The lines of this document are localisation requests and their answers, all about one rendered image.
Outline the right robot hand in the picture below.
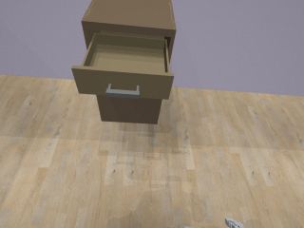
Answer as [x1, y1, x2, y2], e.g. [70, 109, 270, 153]
[225, 218, 244, 228]

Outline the cabinet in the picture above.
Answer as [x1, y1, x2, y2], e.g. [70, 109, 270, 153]
[81, 0, 177, 124]

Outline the drawer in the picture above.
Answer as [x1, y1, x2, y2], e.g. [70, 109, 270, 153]
[71, 32, 175, 100]

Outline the handle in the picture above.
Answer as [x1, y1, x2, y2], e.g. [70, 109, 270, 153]
[105, 84, 140, 99]

